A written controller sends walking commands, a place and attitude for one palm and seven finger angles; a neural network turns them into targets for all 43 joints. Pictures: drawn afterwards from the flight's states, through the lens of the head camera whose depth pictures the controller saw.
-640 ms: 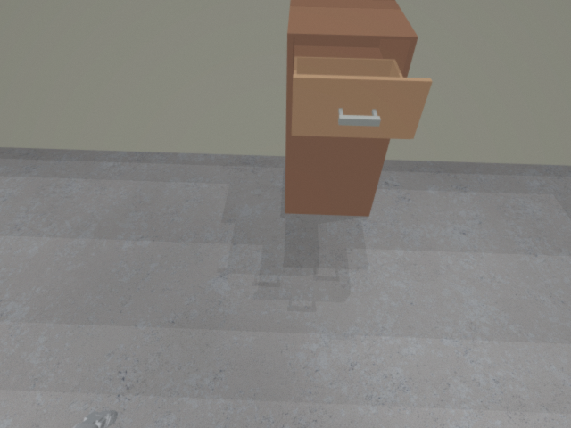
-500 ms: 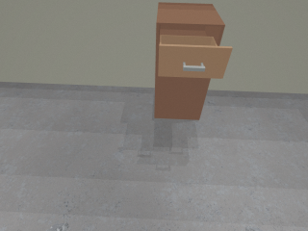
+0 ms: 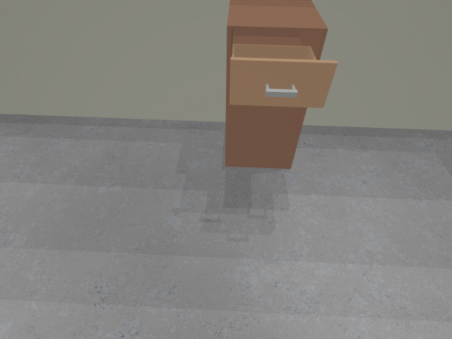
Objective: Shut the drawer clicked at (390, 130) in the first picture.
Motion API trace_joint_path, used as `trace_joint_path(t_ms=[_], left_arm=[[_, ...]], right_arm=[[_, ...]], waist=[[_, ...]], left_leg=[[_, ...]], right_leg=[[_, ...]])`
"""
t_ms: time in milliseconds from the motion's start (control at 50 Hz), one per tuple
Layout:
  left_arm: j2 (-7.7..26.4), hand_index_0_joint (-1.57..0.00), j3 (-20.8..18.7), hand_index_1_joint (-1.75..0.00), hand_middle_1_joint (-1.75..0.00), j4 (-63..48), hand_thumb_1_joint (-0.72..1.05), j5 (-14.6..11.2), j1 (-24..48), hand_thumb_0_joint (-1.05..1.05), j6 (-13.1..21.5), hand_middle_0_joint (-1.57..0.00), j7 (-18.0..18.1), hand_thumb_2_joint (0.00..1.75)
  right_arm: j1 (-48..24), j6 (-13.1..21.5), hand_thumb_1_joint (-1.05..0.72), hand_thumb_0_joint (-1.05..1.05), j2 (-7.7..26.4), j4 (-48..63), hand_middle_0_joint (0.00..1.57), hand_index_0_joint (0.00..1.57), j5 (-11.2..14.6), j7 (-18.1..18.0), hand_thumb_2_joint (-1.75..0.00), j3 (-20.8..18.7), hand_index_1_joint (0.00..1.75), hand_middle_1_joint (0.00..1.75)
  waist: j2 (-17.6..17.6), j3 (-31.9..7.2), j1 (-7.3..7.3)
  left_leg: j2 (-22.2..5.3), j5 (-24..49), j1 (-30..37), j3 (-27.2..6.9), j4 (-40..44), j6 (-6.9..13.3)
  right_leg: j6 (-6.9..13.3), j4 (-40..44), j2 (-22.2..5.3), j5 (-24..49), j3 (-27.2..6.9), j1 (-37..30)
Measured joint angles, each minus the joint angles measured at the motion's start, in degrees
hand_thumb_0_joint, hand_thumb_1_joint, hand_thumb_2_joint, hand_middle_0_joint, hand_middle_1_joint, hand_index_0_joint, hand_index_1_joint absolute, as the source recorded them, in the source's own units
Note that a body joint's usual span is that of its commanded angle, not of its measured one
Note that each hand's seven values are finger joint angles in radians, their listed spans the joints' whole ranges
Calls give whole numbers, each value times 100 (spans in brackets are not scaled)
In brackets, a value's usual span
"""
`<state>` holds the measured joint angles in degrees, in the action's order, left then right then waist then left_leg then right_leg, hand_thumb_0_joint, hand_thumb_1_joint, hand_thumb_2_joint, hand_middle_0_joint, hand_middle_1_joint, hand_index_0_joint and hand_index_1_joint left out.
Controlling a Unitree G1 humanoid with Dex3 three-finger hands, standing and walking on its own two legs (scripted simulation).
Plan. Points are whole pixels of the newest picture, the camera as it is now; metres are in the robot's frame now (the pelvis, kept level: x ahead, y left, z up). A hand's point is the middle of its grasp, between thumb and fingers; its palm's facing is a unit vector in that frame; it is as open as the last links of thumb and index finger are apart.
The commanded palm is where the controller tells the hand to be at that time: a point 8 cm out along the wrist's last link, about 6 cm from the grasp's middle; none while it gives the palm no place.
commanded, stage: stand and wait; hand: left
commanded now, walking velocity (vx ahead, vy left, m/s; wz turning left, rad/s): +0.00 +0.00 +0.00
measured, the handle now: (280, 89) +0.93 -0.14 -0.03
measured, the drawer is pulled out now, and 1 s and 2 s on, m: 0.29 0.29 0.29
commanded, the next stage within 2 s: look at it before walking up in 0.18 s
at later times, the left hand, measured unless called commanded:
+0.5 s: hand out of the picture +0.08 +0.24 -0.15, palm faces -0.02 -0.94 -0.33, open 7.4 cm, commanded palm none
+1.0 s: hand out of the picture +0.09 +0.24 -0.15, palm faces -0.02 -0.94 -0.34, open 7.4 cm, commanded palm none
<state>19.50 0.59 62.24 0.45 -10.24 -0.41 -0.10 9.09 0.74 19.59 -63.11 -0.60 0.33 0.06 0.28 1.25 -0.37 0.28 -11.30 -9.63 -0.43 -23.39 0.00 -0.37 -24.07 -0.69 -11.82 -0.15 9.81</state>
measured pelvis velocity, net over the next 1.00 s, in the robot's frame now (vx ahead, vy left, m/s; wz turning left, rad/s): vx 0.02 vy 0.00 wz -0.02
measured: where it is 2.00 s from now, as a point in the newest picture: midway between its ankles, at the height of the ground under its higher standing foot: outside the picture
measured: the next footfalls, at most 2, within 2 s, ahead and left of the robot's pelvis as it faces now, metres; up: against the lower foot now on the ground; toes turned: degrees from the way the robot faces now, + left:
left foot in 1.84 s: +0.09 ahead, +0.11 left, +0.00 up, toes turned -26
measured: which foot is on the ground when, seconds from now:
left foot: down 0.00-1.00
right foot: down 0.00-1.00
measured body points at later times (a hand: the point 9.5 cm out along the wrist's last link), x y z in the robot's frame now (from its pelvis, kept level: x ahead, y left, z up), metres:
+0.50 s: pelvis +0.00 +0.00 +0.00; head +0.00 +0.00 +0.45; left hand +0.08 +0.29 -0.13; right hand +0.07 -0.30 -0.13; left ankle +0.02 +0.12 -0.74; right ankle +0.02 -0.12 -0.74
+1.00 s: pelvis +0.02 +0.00 +0.00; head +0.02 -0.01 +0.45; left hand +0.09 +0.29 -0.13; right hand +0.11 -0.30 -0.13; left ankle +0.02 +0.12 -0.74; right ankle +0.02 -0.12 -0.74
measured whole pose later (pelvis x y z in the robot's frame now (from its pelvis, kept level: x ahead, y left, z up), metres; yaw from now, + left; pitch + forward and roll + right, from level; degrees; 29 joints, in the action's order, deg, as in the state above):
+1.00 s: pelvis +0.02 +0.00 +0.00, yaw -1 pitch -2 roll +0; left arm 19.4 0.2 62.1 0.5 -8.4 -0.1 0.0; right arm 5.9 1.2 19.1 -63.2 -0.6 -0.1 0.3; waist 0.2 1.4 -1.1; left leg -0.5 -11.7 -7.6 0.3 -21.0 -0.5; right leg 0.0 -21.7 0.1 -11.9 -0.9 8.2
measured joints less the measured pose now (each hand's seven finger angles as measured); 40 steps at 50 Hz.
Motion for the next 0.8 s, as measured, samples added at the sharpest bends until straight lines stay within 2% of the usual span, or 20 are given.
trace_joint_path(t_ms=[340,800], left_arm=[[-33,-20,3,-30,-30,14,90,3,157,0,40,-20,-1,89],[-14,-20,0,-30,-30,40,90,3,197,0,54,-20,8,89]], right_arm=[[-18,37,-90,0,-39,-96,20,21,0,11,-89,11,30,30],[-216,56,-90,0,-32,-74,20,21,16,-12,-89,37,30,30]], waist=[[-5,-34,33],[-19,11,-11]], left_leg=[[-30,67,0,5,107,-29],[-32,8,152,-3,247,-30]], right_leg=[[23,92,29,65,-7,13],[20,242,29,10,2,-147]])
